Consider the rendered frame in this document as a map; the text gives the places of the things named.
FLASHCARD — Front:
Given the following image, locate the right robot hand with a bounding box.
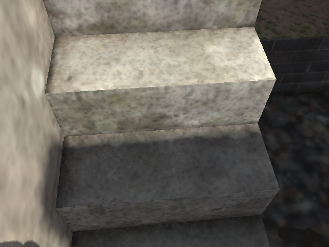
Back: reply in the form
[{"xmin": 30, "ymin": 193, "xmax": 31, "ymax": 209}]
[{"xmin": 278, "ymin": 228, "xmax": 329, "ymax": 247}]

